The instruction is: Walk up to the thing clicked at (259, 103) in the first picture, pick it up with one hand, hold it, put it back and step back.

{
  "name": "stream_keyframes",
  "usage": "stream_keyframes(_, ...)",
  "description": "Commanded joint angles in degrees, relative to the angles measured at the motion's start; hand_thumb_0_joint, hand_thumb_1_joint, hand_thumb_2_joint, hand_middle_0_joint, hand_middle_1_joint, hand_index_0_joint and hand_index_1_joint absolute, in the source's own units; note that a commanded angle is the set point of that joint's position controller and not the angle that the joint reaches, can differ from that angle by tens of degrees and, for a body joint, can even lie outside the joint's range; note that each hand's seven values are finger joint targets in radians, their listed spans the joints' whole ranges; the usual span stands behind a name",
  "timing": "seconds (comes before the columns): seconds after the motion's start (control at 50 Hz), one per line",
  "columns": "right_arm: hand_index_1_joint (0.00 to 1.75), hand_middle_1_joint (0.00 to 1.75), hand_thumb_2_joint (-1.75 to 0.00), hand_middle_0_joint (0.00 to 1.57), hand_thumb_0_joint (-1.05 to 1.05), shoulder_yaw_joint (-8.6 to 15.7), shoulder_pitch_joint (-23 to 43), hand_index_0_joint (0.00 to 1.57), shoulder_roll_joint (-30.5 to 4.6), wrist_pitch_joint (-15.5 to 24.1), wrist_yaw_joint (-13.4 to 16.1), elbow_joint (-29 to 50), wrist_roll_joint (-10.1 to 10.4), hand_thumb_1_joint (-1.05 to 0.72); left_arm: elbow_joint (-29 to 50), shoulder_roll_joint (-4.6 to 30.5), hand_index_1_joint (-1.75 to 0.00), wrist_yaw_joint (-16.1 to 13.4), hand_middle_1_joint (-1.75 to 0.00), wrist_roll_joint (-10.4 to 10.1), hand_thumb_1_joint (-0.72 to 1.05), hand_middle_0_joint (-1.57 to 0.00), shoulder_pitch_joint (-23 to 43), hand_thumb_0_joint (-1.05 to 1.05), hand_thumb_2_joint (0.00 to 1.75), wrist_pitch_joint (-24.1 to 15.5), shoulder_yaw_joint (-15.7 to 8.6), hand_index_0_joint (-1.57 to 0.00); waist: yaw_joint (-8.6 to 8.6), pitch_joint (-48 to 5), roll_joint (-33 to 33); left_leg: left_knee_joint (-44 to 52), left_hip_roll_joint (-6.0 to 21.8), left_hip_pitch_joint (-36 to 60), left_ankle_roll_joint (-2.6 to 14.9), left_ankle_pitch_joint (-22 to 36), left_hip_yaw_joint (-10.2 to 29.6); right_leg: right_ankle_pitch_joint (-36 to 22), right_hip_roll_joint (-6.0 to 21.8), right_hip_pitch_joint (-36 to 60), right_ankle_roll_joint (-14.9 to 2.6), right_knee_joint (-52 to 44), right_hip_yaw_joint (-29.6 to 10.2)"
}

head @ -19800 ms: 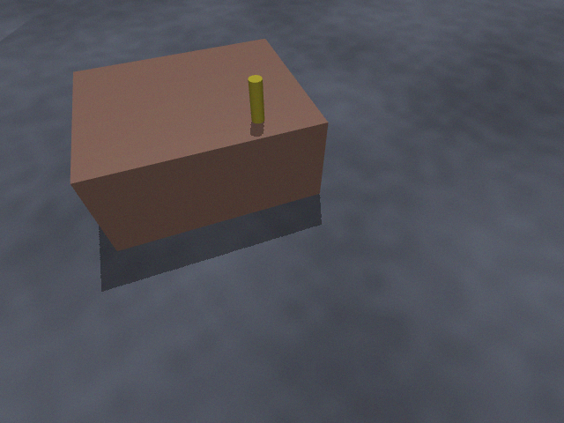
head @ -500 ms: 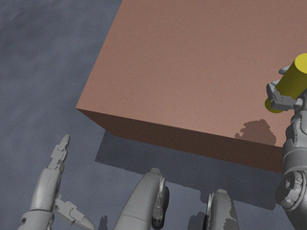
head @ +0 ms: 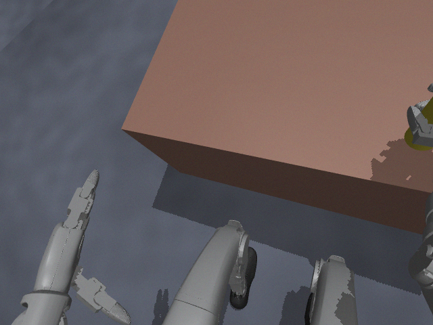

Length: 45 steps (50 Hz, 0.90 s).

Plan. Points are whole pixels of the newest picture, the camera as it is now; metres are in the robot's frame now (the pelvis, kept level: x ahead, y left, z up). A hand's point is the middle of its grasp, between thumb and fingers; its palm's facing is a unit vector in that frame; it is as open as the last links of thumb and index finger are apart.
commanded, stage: lower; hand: right
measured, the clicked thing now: out of the picture +0.51 -0.23 -0.04
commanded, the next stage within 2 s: loosen in 0.60 s
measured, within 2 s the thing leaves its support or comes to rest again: rests again in 0.42 s
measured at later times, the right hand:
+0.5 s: hand (426, 120) +0.52 -0.22 -0.08, palm faces +0.21 +0.98 +0.01, open 7.3 cm
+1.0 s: hand (428, 120) +0.52 -0.22 -0.08, palm faces +0.21 +0.98 +0.00, open 7.6 cm
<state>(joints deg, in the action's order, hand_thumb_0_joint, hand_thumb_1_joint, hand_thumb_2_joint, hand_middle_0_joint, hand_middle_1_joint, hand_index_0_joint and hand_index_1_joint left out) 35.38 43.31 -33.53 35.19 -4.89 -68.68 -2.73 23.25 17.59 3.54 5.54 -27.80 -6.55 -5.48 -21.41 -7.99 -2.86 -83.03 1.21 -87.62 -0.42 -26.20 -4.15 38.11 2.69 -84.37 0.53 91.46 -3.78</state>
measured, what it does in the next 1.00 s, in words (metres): stands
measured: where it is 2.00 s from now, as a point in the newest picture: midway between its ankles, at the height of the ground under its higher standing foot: (275, 311)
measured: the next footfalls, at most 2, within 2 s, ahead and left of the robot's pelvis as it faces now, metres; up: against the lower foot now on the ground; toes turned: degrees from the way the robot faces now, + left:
none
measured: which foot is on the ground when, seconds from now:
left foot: down 0.00-1.00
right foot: down 0.00-1.00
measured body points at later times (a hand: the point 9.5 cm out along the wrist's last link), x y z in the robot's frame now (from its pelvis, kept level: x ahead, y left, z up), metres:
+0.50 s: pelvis -0.01 +0.00 -0.02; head +0.20 -0.08 +0.37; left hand +0.17 +0.25 +0.11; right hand +0.50 -0.27 -0.08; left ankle +0.10 +0.13 -0.55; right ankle +0.03 -0.12 -0.55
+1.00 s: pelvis -0.02 +0.00 -0.04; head +0.19 -0.08 +0.35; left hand +0.17 +0.25 +0.11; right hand +0.50 -0.27 -0.08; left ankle +0.10 +0.13 -0.55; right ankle +0.03 -0.12 -0.55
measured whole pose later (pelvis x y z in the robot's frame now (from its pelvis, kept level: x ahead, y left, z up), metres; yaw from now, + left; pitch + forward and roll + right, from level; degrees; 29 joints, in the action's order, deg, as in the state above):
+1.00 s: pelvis -0.02 +0.00 -0.04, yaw +0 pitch +33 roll +5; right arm 35.8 45.9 -37.7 33.3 -4.3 -67.4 -3.3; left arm 30.3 20.9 4.2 3.9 -29.3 -8.5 -10.1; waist -23.9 -7.5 -3.1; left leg -89.9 1.6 -96.0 -0.7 -26.6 -4.1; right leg 39.1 2.1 -92.9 0.2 99.1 -4.3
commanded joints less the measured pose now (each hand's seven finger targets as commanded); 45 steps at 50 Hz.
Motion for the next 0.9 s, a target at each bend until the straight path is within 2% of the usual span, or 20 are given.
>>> stream_keyframes(0.0, 1.51, 1.51, -1.41, 1.4, 0.0, 0.39, 22.94, 1.43, -14.12, 4.87, 0.48, 14.17, 0.55, -0.51, 9.9, 10.89, -0.05, -1.63, -0.05, -0.36, -0.55, -0.05, -3.75, 0.0, 0.06, -3.2, -9.85, -0.05, 1.02, -33.49, 22.62, 5.49, -2.41, 21.78, 2.44, 10.37, 1.28, -19.91, -1.02, 20.97, 0.11, -12.82, -0.69)
stream_keyframes(0.04, 1.5, 1.5, -1.4, 1.39, 0.0, 0.05, 22.46, 1.42, -13.84, 4.4, 0.76, 11.25, 0.28, -0.49, 10.15, 11.83, -0.05, -1.67, -0.05, -0.5, -0.55, -0.06, -3.38, 0.0, 0.06, -3.3, -10.95, -0.05, 0.06, -32.45, 22.47, 5.19, -2.34, 20.6, 2.39, 9.11, 1.16, -18.09, -1.15, 19.96, 0.07, -12.64, -0.69)
stream_keyframes(0.08, 1.51, 1.51, -1.41, 1.39, 0.0, 0.3, 23.42, 1.42, -15.02, 4.34, 0.92, 13.18, 0.03, -0.47, 10.56, 11.6, -0.05, -1.62, -0.05, -0.58, -0.55, -0.05, -4.0, 0.0, 0.05, -3.32, -10.99, -0.05, 0.07, -32.99, 22.66, 5.38, -2.32, 20.84, 2.28, 8.3, 1.39, -16.08, -1.14, 19.3, -0.07, -12.42, -0.54)
stream_keyframes(0.12, 1.51, 1.51, -1.4, 1.39, 0.0, -0.74, 23.35, 1.42, -13.6, 4.13, 0.69, 12.1, 0.22, -0.47, 10.22, 10.49, -0.05, -1.48, -0.05, -0.76, -0.55, -0.05, -3.73, 0.0, 0.05, -3.58, -9.61, -0.05, 0.26, -31.69, 22.09, 5.0, -2.31, 19.84, 2.33, 6.82, 1.45, -13.99, -1.14, 17.29, -0.14, -12.33, -0.6)
stream_keyframes(0.2, 1.49, 1.49, -1.39, 1.37, 0.0, 0.7, 22.92, 1.41, -16.21, 4.12, 0.76, 13.1, 0.09, -0.45, 11.84, 11.26, -0.05, -1.66, -0.05, -0.74, -0.55, -0.05, -4.43, 0.0, 0.06, -3.84, -10.3, -0.05, 0.33, -34.33, 23.02, 4.0, -2.19, 21.35, 2.26, 9.2, 1.55, -16.7, -1.16, 17.56, -0.1, -10.94, -0.45)
stream_keyframes(0.24, 1.5, 1.5, -1.4, 1.38, 0.0, 0.11, 22.23, 1.42, -14.48, 3.82, 0.45, 12.23, 0.43, -0.46, 11.63, 11.32, -0.05, -1.58, -0.05, -1.05, -0.56, -0.05, -4.62, 0.0, 0.06, -3.89, -10.24, -0.05, -0.01, -32.87, 22.1, 3.52, -2.25, 20.55, 2.37, 9.18, 1.13, -16.8, -1.33, 16.57, -0.07, -11.1, -0.66)
stream_keyframes(0.28, 1.52, 1.52, -1.41, 1.4, 0.0, 0.87, 22.23, 1.43, -16.42, 3.88, 0.92, 13.84, 0.13, -0.46, 12.58, 12.49, -0.05, -1.82, -0.05, -0.98, -0.56, -0.05, -3.91, 0.0, 0.07, -3.91, -11.58, -0.05, 0.46, -34.86, 24.08, 2.99, -2.39, 19.44, 2.47, 10.11, 1.16, -19.33, -1.03, 19.18, 0.13, -10.67, -0.7)
stream_keyframes(0.3, 1.52, 1.52, -1.41, 1.4, 0.0, 1.05, 22.48, 1.44, -16.68, 3.92, 0.91, 14.46, 0.16, -0.47, 12.81, 13.26, -0.05, -1.85, -0.05, -0.88, -0.56, -0.05, -4.28, 0.0, 0.06, -4.02, -12.84, -0.05, -0.11, -36.04, 24.59, 2.98, -2.35, 20.25, 2.38, 11.05, 1.3, -20.52, -0.95, 19.95, 0.05, -9.94, -0.64)
stream_keyframes(0.36, 1.52, 1.52, -1.41, 1.39, 0.0, -0.28, 22.03, 1.43, -13.65, 3.66, 0.5, 11.99, 0.41, -0.47, 9.55, 11.01, -0.06, -1.36, -0.05, -0.96, -0.56, -0.05, -5.21, 0.0, 0.06, -4.1, -11.11, -0.05, -0.32, -32.93, 23.97, 2.05, -2.42, 17.9, 2.51, 11.08, 0.92, -21.11, -1.09, 17.47, 0.17, -9.18, -0.74)
stream_keyframes(0.38, 1.52, 1.52, -1.41, 1.4, 0.0, 0.77, 22.33, 1.43, -15.28, 3.92, 0.74, 13.58, 0.32, -0.46, 10.91, 11.1, -0.05, -1.32, -0.05, -0.98, -0.56, -0.05, -5.07, 0.0, 0.06, -4.21, -10.89, -0.05, 0.26, -33.76, 23.96, 2.15, -2.38, 18.71, 2.47, 11.02, 1.09, -20.48, -1.15, 17.08, 0.12, -9.28, -0.69)
stream_keyframes(0.42, 1.5, 1.5, -1.39, 1.38, 0.0, 1.52, 22.51, 1.41, -17.04, 4.01, 1.23, 14.21, -0.27, -0.45, 13.59, 13.42, -0.05, -1.65, -0.05, -1.09, -0.56, -0.05, -3.73, 0.0, 0.06, -4.26, -12.93, -0.05, -0.56, -36.56, 22.31, 1.89, -2.23, 20.47, 2.28, 11.74, 1.11, -20.29, -1.17, 17.48, -0.01, -8.68, -0.68)
stream_keyframes(0.46, 1.51, 1.51, -1.4, 1.38, 0.0, 0.22, 21.98, 1.42, -14.51, 3.99, 0.84, 12.36, -0.06, -0.46, 11.91, 12.17, -0.05, -1.37, -0.05, -0.9, -0.56, -0.05, -5.37, 0.0, 0.06, -4.15, -12.01, -0.05, -1.0, -33.67, 23.93, 1.54, -2.34, 18.43, 2.42, 11.61, 0.97, -20.86, -1.09, 17.21, 0.09, -8.51, -0.59)
stream_keyframes(0.48, 1.5, 1.5, -1.4, 1.39, 0.0, 0.33, 22.56, 1.42, -15.08, 4.03, 0.77, 13.16, -0.09, -0.48, 11.68, 12.13, -0.05, -1.35, -0.05, -1.1, -0.56, -0.05, -4.87, 0.0, 0.06, -4.19, -11.99, -0.05, -0.32, -34.11, 24.3, 1.33, -2.36, 17.5, 2.5, 11.23, 0.83, -21.61, -1.08, 17.96, 0.21, -8.53, -0.89)
stream_keyframes(0.52, 1.51, 1.5, -1.4, 1.39, 0.0, 1.05, 22.06, 1.42, -15.77, 4.02, 0.94, 13.11, -0.28, -0.49, 13.37, 13.43, -0.06, -1.48, -0.05, -1.2, -0.57, -0.05, -4.29, 0.0, 0.06, -4.28, -13.26, -0.05, -1.37, -34.81, 23.77, 1.04, -2.31, 17.0, 2.39, 11.85, 0.57, -23.14, -0.89, 19.27, 0.29, -7.9, -1.11)
stream_keyframes(0.6, 1.5, 1.5, -1.39, 1.38, 0.0, 0.83, 22.45, 1.42, -16.37, 3.74, 0.88, 12.0, -0.56, -0.47, 13.65, 12.55, -0.05, -1.26, -0.05, -1.37, -0.56, -0.05, -5.08, 0.0, 0.06, -4.05, -12.7, -0.05, -1.21, -31.65, 24.27, 1.64, -2.25, 16.04, 2.48, 8.02, 0.98, -16.26, -1.21, 15.95, 0.05, -8.83, -0.67)
stream_keyframes(0.62, 1.48, 1.48, -1.38, 1.37, 0.0, 0.11, 22.32, 1.4, -15.48, 3.51, 0.72, 11.46, -0.51, -0.46, 13.78, 12.44, -0.05, -1.28, -0.04, -1.55, -0.57, -0.05, -4.68, 0.0, 0.06, -4.27, -12.98, -0.05, -1.83, -31.5, 23.51, 1.62, -2.16, 16.48, 2.38, 7.71, 1.23, -14.9, -1.19, 14.63, -0.19, -8.44, -0.58)
stream_keyframes(0.68, 1.48, 1.48, -1.38, 1.36, 0.0, 0.57, 21.22, 1.39, -15.52, 3.15, 0.69, 9.99, -0.21, -0.46, 14.39, 13.16, -0.05, -1.23, -0.05, -1.62, -0.57, -0.06, -4.74, 0.0, 0.06, -4.74, -13.57, -0.05, -2.1, -31.16, 21.7, 1.3, -2.01, 17.04, 2.11, 7.85, 1.66, -13.87, -1.33, 11.99, -0.41, -7.39, -0.31)
stream_keyframes(0.74, 1.28, 1.28, -1.14, 1.3, 0.0, 0.73, 21.6, 1.31, -16.72, 3.0, 0.65, 11.66, -0.61, -0.35, 15.37, 13.03, -0.05, -1.14, -0.05, -2.04, -0.53, -0.06, -5.78, 0.0, 0.03, -4.78, -13.81, -0.07, -1.81, -32.19, 21.65, 1.48, -1.89, 18.04, 2.04, 7.56, 1.78, -13.31, -1.47, 11.81, -0.49, -7.6, -0.17)
stream_keyframes(0.78, 1.15, 1.15, -0.98, 1.27, 0.0, 0.1, 21.64, 1.28, -15.49, 2.56, 0.34, 10.99, -0.46, -0.32, 14.94, 13.01, -0.05, -1.01, -0.06, -1.96, -0.52, -0.06, -5.66, 0.0, 0.03, -4.78, -13.81, -0.07, -1.58, -31.58, 23.04, 0.76, -2.14, 15.95, 2.36, 6.86, 1.16, -13.22, -1.55, 12.59, -0.25, -8.21, -0.48)
stream_keyframes(0.88, 0.91, 0.91, -0.64, 1.17, 0.0, 0.12, 21.47, 1.17, -15.69, 1.89, 0.45, 11.34, -0.52, -0.04, 15.5, 12.95, -0.05, -1.03, -0.06, -2.06, -0.54, -0.07, -5.52, 0.0, 0.04, -4.84, -13.89, -0.07, -1.67, -31.34, 22.51, 0.72, -1.99, 16.5, 2.26, 6.43, 1.23, -12.0, -1.61, 11.08, -0.39, -7.88, -0.3)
